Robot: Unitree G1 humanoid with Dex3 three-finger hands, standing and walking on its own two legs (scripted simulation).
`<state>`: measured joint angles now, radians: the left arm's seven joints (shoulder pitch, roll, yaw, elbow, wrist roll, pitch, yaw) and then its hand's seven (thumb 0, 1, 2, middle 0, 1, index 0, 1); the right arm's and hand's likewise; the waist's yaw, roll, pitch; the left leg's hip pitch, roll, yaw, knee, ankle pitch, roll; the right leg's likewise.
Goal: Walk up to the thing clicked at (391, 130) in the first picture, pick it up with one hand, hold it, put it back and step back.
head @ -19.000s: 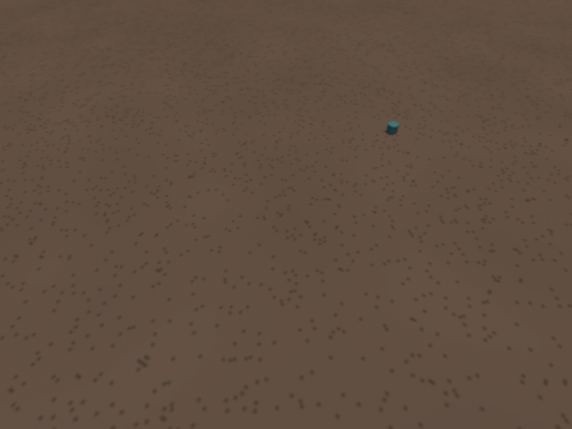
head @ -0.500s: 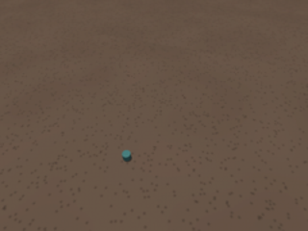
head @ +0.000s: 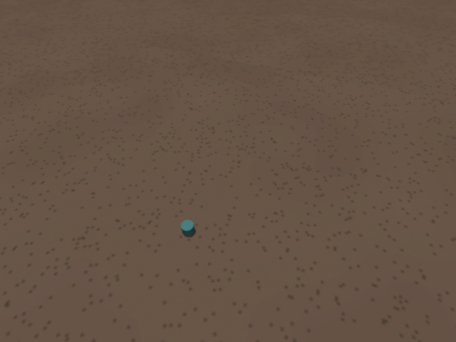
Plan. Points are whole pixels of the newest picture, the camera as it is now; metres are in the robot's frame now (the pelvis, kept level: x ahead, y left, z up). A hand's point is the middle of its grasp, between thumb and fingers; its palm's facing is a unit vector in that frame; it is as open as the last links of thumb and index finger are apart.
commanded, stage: stand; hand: left
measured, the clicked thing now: (187, 227) +0.78 +0.23 -0.76
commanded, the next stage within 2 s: walk up in 0.18 s
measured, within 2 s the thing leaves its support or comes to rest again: neither
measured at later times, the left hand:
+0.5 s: hand out of the picture +0.07 +0.32 -0.17, palm faces -0.02 -0.93 -0.37, open 7.4 cm
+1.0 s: hand (111, 278) +0.30 +0.28 -0.14, palm faces -0.02 -0.92 -0.39, open 7.4 cm
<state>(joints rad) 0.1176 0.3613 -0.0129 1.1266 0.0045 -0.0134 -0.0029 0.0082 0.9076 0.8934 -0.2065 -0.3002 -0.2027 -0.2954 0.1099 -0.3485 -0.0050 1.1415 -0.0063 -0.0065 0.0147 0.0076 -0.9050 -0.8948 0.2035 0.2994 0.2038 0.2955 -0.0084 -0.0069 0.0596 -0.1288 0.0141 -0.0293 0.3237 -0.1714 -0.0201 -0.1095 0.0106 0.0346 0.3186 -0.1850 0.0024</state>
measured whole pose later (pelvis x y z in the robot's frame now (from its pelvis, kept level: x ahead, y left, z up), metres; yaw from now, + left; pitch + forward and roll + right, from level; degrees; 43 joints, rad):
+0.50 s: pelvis +0.06 +0.04 -0.02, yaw +0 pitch -3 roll +0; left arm 0.31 0.43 0.06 1.01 0.02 -0.01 -0.03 0.01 0.91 0.89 -0.21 -0.30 -0.20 -0.30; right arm 0.22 -0.39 -0.09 0.96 -0.05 -0.06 0.06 0.01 -0.91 -0.89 0.20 0.30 0.20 0.30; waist 0.01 -0.03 0.07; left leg -0.23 0.01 0.03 0.54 -0.26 0.02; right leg -0.18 0.00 0.08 0.73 -0.45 -0.02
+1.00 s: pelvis +0.20 +0.02 -0.02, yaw +0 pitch -5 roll +0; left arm 0.24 0.36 0.04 0.82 0.01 -0.07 -0.03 0.01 0.91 0.89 -0.21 -0.30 -0.20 -0.30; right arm 0.33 -0.41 -0.05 0.86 -0.01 -0.01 0.04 0.01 -0.91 -0.89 0.20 0.30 0.20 0.30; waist 0.00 0.06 0.11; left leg -0.38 0.02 -0.04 1.07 -0.42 0.03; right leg -0.27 0.00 -0.07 0.56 -0.21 -0.05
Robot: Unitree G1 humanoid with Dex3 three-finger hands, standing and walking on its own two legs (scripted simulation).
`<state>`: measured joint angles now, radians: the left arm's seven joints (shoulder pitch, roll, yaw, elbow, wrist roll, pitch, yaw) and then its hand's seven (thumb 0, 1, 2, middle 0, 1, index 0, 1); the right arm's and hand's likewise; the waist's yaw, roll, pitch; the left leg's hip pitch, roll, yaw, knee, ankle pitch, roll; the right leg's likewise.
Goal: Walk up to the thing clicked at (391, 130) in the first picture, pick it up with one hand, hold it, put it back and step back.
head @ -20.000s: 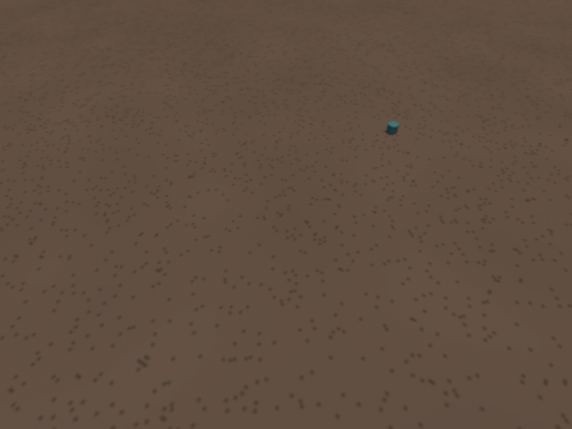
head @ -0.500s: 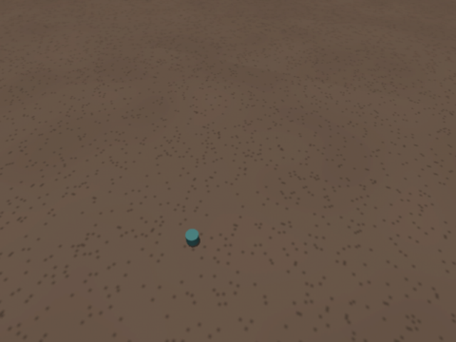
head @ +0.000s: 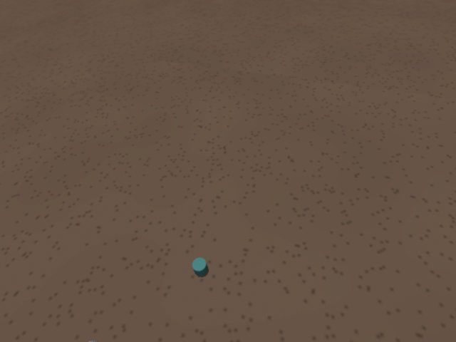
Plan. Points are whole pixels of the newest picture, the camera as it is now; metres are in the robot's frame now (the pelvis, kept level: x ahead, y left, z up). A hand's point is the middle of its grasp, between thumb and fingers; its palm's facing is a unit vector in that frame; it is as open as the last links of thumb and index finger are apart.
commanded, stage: walk up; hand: left
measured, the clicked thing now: (200, 266) +0.58 +0.21 -0.74
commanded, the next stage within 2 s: none
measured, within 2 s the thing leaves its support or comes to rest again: neither
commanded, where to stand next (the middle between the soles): +0.18 -0.01 m, yaw -2 degrees
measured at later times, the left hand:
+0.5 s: hand out of the picture +0.12 +0.28 -0.16, palm faces -0.02 -0.94 -0.33, open 7.4 cm
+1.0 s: hand out of the picture +0.14 +0.28 -0.14, palm faces -0.03 -0.95 -0.32, open 7.4 cm
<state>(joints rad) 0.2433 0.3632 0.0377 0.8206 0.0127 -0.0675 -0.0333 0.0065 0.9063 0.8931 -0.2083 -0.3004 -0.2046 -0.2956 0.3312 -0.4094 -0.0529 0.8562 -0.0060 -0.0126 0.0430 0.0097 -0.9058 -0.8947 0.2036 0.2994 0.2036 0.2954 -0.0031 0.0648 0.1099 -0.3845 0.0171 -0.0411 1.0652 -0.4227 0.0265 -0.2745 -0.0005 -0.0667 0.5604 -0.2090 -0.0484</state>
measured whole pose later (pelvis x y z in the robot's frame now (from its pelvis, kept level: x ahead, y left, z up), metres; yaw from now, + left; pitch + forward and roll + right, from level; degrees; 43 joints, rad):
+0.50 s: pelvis +0.05 +0.02 +0.00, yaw -1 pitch -3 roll +0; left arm 0.15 0.38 0.00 1.03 -0.01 0.00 -0.01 0.01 0.91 0.89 -0.21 -0.30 -0.20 -0.30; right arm 0.09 -0.35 0.00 0.98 0.00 -0.02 0.01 0.01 -0.90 -0.89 0.20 0.30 0.20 0.30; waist 0.02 -0.01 0.10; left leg -0.29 0.05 0.01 0.56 -0.22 -0.02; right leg -0.21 0.00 -0.01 0.56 -0.30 0.01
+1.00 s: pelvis +0.05 +0.03 +0.02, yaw -1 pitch -3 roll +0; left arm 0.09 0.36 0.01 1.14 0.00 0.00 -0.02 0.01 0.91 0.89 -0.21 -0.30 -0.20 -0.30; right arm 0.07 -0.35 0.00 1.15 0.00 -0.01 0.02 0.01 -0.90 -0.89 0.20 0.30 0.20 0.30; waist 0.00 -0.01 0.07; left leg -0.17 0.04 0.03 0.33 -0.11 -0.02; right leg -0.10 -0.01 0.01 0.32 -0.18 0.02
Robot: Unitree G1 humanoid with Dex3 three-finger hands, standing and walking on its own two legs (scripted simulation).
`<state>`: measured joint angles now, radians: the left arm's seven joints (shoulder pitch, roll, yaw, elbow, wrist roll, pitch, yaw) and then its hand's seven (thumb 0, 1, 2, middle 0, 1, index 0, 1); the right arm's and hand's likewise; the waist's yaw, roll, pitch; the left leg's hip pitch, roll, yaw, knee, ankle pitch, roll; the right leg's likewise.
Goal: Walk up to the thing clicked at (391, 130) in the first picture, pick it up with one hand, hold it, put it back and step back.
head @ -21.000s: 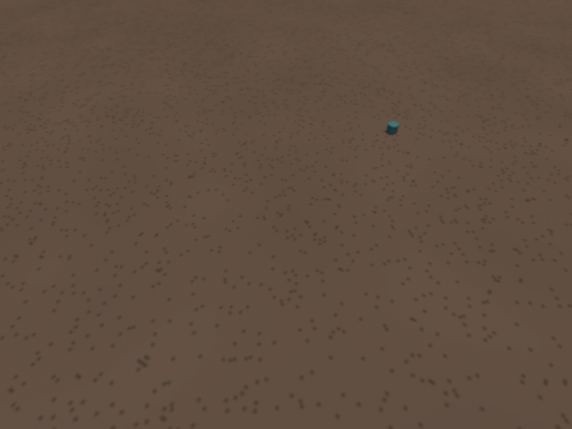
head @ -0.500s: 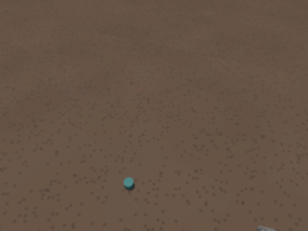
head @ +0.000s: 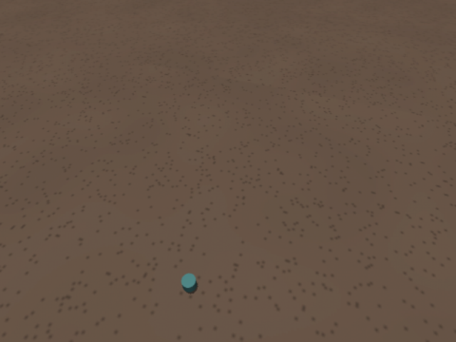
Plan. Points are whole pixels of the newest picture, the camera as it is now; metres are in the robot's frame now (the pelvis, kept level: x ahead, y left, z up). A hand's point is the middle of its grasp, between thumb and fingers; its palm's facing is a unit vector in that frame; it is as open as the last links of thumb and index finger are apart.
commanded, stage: walk up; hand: left
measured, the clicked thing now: (189, 282) +0.52 +0.20 -0.76
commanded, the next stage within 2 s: none
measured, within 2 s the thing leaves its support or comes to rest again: neither
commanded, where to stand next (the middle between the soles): +0.13 -0.03 m, yaw -1 degrees
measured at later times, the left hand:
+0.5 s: hand out of the picture +0.07 +0.25 -0.16, palm faces -0.04 -0.94 -0.35, open 7.4 cm
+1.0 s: hand (109, 338) +0.19 +0.26 -0.17, palm faces +0.02 -0.93 -0.37, open 7.4 cm
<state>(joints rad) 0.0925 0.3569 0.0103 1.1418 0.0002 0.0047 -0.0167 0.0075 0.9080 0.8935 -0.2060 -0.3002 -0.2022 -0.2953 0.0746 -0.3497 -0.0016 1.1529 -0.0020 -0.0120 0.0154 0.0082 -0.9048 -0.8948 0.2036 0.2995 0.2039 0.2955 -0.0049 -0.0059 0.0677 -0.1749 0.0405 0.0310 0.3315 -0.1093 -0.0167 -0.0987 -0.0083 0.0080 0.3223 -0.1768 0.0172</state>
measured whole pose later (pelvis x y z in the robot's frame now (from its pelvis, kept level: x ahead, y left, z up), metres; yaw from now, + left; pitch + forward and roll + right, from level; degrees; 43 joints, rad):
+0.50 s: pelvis +0.02 -0.01 -0.01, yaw -1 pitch -2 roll +0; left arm 0.19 0.38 0.04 1.08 0.04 -0.01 -0.04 0.01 0.91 0.89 -0.21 -0.30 -0.20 -0.30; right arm 0.18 -0.36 -0.05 1.07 -0.03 -0.03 0.03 0.01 -0.90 -0.89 0.21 0.30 0.21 0.30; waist 0.00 -0.01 0.04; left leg -0.19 0.04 0.03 0.41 -0.18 0.02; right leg -0.20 -0.01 -0.01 0.54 -0.41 -0.04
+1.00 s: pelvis +0.08 +0.00 -0.02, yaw +1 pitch -2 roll -1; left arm 0.07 0.39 0.03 0.91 -0.04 0.04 0.04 0.01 0.91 0.89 -0.21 -0.30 -0.20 -0.30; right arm 0.07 -0.35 -0.04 0.90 0.00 0.03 0.00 0.01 -0.90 -0.89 0.21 0.30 0.21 0.30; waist 0.00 -0.01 0.21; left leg -0.35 0.01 -0.02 0.58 -0.20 0.01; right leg -0.39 0.05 0.08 1.11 -0.58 -0.01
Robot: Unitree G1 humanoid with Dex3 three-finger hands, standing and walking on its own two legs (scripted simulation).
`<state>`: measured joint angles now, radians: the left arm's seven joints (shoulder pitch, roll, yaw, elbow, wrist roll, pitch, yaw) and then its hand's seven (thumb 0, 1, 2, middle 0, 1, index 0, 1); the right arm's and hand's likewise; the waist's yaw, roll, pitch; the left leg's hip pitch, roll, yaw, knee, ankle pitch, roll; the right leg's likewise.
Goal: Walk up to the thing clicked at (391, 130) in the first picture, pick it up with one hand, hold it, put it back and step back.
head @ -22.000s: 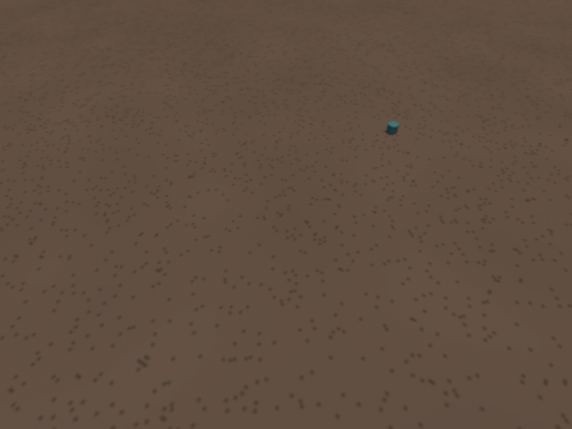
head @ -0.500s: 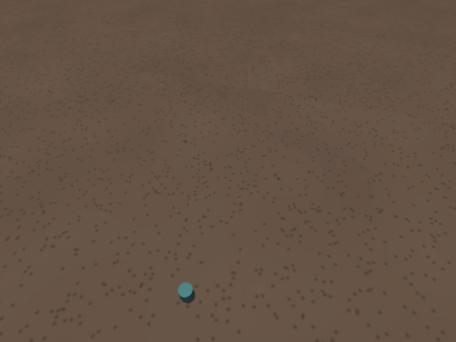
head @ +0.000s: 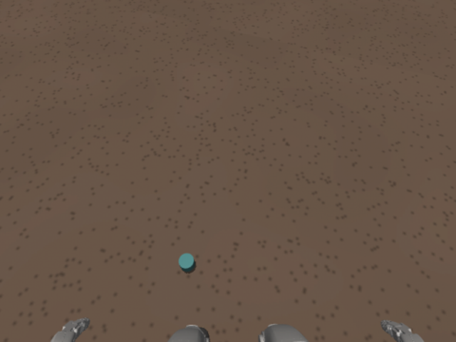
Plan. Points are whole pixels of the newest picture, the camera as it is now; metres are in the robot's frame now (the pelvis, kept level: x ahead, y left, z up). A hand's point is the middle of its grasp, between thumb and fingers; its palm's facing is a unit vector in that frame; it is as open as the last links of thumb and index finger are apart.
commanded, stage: walk up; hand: left
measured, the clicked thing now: (186, 262) +0.45 +0.19 -0.74
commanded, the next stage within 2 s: stand in 1.34 s
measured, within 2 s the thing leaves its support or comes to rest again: neither
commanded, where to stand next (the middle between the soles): +0.05 -0.03 m, yaw -2 degrees
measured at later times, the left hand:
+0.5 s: hand out of the picture +0.01 +0.28 -0.14, palm faces +0.05 -0.92 -0.39, open 7.4 cm
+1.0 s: hand out of the picture +0.06 +0.28 -0.14, palm faces +0.03 -0.90 -0.43, open 7.4 cm
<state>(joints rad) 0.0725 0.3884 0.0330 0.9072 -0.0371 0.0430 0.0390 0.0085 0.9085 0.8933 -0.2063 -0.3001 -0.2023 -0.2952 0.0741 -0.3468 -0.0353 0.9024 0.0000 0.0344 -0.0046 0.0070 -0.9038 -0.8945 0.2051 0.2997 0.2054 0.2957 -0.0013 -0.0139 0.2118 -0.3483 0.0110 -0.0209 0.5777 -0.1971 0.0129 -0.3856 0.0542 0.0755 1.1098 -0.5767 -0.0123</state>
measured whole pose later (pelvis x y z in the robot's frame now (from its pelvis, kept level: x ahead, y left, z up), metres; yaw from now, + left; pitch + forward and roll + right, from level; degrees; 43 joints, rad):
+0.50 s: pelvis -0.04 +0.00 +0.00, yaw +3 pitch -2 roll +2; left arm 0.28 0.40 0.07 0.83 0.04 0.01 -0.03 0.01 0.90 0.89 -0.21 -0.30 -0.21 -0.30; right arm 0.27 -0.39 -0.06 0.94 -0.04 0.00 0.03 0.01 -0.91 -0.89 0.20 0.30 0.20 0.30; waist 0.03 -0.04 0.09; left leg -0.18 -0.05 0.00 0.56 -0.33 0.02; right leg -0.29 -0.07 -0.02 0.72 -0.40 -0.02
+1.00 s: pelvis -0.06 +0.00 -0.01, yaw +4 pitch -3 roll +0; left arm 0.10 0.37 0.03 0.85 0.04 0.01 0.02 0.01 0.90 0.89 -0.21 -0.30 -0.21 -0.30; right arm 0.17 -0.40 -0.05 0.89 0.01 0.04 0.02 0.01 -0.91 -0.89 0.20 0.30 0.20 0.30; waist 0.01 0.04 0.14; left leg -0.30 -0.02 -0.06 0.86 -0.55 -0.01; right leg -0.44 -0.05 -0.02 0.65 -0.17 -0.01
